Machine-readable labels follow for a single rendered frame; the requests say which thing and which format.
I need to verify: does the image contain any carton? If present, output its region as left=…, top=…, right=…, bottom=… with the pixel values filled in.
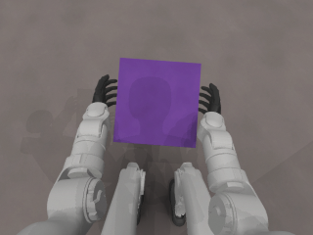
left=112, top=58, right=201, bottom=148

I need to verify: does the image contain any right robot hand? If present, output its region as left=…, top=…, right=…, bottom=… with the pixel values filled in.
left=198, top=83, right=221, bottom=115

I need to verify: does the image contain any left robot forearm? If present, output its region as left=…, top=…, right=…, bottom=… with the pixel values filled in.
left=47, top=102, right=112, bottom=217

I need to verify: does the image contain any left robot hand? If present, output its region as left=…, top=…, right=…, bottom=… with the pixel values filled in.
left=92, top=74, right=117, bottom=107

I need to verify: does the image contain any right robot upper arm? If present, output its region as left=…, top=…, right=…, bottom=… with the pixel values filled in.
left=207, top=192, right=295, bottom=235

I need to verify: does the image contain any left robot upper arm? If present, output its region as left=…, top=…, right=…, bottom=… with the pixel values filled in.
left=17, top=176, right=107, bottom=235

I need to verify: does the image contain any right robot foot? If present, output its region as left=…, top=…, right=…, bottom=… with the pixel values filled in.
left=169, top=179, right=186, bottom=227

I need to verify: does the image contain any right robot forearm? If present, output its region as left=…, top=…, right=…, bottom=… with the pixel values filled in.
left=197, top=112, right=268, bottom=220

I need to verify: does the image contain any left robot foot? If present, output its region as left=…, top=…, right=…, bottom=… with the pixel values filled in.
left=137, top=191, right=145, bottom=225

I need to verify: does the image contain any robot foot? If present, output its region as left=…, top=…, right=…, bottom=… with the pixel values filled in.
left=137, top=191, right=145, bottom=225
left=169, top=179, right=186, bottom=227

